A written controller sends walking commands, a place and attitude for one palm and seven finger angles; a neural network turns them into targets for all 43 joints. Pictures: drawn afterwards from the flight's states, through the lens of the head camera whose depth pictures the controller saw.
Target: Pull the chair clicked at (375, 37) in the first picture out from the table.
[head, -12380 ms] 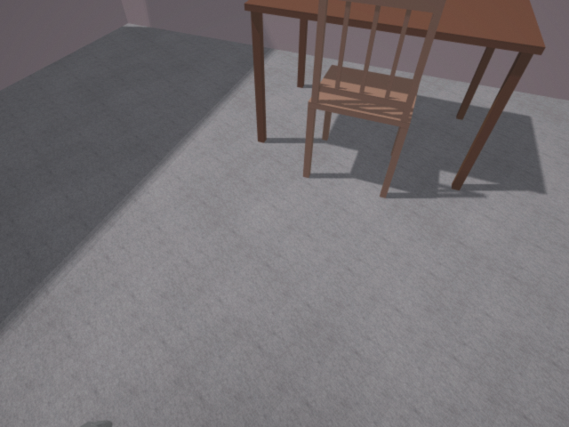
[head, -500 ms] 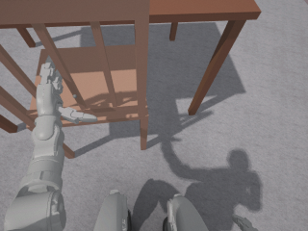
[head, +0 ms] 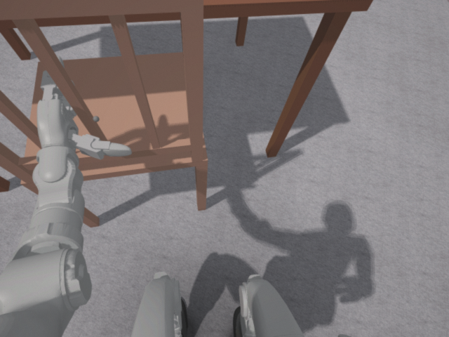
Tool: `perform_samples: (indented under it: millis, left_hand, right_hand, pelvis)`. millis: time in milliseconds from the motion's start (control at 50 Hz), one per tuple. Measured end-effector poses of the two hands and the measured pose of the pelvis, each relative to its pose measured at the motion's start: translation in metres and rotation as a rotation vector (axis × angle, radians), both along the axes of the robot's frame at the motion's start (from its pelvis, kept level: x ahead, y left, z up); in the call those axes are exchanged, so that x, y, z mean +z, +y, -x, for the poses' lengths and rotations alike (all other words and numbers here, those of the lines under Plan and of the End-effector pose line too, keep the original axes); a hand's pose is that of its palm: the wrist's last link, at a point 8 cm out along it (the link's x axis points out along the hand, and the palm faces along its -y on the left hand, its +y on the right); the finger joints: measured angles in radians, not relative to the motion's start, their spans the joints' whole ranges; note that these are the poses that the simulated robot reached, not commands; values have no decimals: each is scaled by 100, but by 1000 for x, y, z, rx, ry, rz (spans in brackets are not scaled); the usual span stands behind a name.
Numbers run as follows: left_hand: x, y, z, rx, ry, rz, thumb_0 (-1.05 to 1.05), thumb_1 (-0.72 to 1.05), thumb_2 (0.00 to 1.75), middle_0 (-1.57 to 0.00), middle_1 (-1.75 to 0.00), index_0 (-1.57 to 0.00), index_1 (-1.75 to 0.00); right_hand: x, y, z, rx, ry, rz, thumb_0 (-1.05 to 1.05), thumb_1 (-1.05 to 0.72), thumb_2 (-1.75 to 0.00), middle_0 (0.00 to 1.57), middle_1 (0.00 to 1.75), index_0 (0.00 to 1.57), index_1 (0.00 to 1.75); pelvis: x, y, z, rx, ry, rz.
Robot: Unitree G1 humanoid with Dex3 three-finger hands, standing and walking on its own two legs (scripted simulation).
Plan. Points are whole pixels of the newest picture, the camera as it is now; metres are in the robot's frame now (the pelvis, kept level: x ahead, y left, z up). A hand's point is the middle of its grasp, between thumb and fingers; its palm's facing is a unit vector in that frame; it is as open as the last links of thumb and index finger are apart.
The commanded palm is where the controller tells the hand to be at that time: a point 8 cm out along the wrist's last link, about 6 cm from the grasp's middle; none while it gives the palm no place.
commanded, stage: push the fingers through the gap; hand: left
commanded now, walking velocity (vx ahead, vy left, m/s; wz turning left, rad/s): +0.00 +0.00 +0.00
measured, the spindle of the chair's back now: (77, 104) +0.50 +0.23 +0.05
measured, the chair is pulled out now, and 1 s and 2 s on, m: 0.00 0.00 0.04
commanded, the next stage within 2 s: hook a spindle and tug to test in 0.20 s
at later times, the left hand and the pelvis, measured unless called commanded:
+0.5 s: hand (95, 120) +0.48 +0.20 +0.04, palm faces +0.13 -0.99 -0.05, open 16.5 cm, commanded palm +0.45 +0.24 +0.04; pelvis +0.01 +0.00 +0.00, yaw +0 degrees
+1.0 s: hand (97, 118) +0.48 +0.20 +0.04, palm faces +0.15 -0.99 -0.05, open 8.9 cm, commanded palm +0.45 +0.23 +0.04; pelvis +0.01 +0.01 +0.01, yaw +0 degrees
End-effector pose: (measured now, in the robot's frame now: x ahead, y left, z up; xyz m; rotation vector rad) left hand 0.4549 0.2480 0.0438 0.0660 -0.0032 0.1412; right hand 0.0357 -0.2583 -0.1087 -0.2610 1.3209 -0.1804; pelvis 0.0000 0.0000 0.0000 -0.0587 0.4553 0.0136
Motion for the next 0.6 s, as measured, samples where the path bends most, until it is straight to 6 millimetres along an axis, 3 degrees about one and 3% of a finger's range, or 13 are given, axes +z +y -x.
perform_samples:
  millis: [140,380,600]
  left_hand:
    - [1,-3,2,-7,1,7,-1,-50,30,-6,-8,-6,-8]
    - [-1,0,0,-1,0,10,-1,-50,30,-6,-10,-7,-10]
    - [-2,1,0,-9,-2,17,-1,-50,30,-18,-47,-18,-46]
  right_hand:
    - [3,1,-1,-1,6,-2,0,-91,-90,20,30,20,30]
    - [6,0,-20,15,-40,10,0,-91,-90,20,30,20,30]
    - [5,4,-26,24,-35,8,0,-91,-90,20,30,20,30]
  pelvis:
    - [3,1,-2,2,-3,1]
    - [3,2,-5,1,-3,1]
    - [3,4,-6,6,1,5]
